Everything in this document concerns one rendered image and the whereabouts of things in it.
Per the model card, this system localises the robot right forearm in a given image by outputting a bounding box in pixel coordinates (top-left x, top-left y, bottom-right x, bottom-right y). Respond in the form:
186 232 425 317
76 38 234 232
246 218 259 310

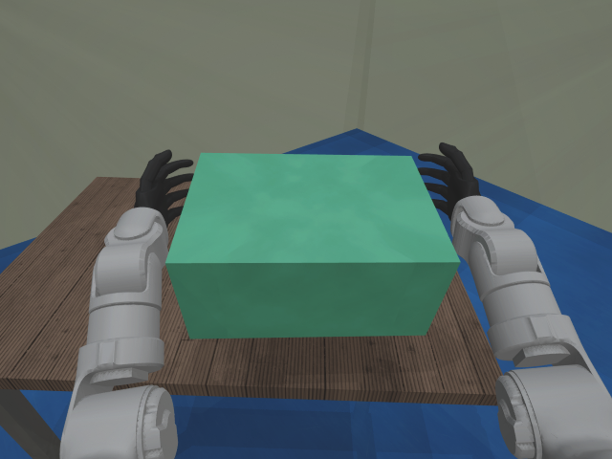
450 196 612 407

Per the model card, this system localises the robot left forearm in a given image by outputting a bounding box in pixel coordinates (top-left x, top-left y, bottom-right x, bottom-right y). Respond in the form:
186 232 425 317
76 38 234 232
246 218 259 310
59 208 168 459

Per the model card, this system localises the robot right upper arm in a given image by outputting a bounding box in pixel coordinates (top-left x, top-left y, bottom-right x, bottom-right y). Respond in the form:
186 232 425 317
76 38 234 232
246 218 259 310
495 364 612 459

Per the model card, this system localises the robot left upper arm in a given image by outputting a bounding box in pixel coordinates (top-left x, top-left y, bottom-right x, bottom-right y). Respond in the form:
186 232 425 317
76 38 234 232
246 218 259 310
62 384 178 459

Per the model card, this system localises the left robot hand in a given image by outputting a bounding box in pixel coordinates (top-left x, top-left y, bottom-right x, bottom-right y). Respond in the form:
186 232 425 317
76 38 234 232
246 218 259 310
134 149 194 227

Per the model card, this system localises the table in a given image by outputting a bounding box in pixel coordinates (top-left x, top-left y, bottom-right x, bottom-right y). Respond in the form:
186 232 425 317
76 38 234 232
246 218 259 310
0 177 503 459

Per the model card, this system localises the right robot hand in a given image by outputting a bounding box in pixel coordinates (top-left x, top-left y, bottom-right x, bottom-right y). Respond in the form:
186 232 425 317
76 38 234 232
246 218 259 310
418 142 481 221

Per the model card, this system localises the carton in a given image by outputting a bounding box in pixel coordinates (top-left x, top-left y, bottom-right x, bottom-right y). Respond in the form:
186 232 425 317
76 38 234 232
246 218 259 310
165 153 461 339

